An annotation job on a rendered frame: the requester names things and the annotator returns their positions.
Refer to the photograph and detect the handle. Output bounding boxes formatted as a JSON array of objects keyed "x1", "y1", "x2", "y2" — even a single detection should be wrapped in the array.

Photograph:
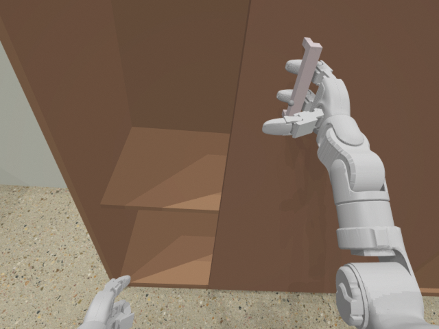
[{"x1": 282, "y1": 37, "x2": 323, "y2": 117}]

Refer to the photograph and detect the right robot hand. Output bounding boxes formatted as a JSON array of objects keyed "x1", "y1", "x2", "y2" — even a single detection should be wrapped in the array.
[{"x1": 262, "y1": 60, "x2": 351, "y2": 138}]

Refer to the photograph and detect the left robot hand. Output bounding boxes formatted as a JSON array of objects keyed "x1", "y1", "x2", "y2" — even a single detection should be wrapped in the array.
[{"x1": 83, "y1": 276, "x2": 134, "y2": 329}]

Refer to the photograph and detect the right robot forearm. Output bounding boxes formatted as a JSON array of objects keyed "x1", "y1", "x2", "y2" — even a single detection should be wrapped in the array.
[{"x1": 316, "y1": 114, "x2": 424, "y2": 318}]

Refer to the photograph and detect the robot right upper arm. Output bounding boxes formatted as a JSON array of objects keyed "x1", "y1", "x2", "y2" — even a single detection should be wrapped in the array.
[{"x1": 336, "y1": 262, "x2": 439, "y2": 329}]

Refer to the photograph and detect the wardrobe door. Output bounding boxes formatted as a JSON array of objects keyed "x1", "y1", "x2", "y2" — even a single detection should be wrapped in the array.
[
  {"x1": 209, "y1": 0, "x2": 439, "y2": 293},
  {"x1": 413, "y1": 251, "x2": 439, "y2": 289}
]

